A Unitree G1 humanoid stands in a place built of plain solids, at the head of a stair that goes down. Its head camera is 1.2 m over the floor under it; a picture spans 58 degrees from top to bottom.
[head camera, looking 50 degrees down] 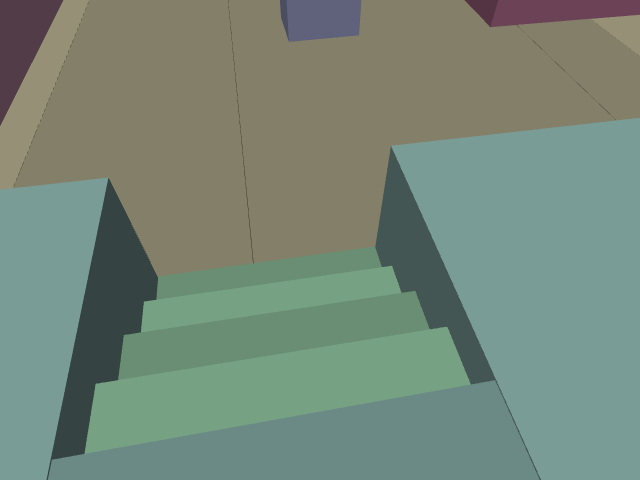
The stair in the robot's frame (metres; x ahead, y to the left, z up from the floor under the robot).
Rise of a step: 0.18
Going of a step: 0.27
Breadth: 1.20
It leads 10 degrees to the left of straight ahead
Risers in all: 5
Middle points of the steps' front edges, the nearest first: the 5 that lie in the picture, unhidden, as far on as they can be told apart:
0.38 0.09 0.00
0.65 0.14 -0.17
0.92 0.19 -0.35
1.18 0.23 -0.53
1.45 0.28 -0.70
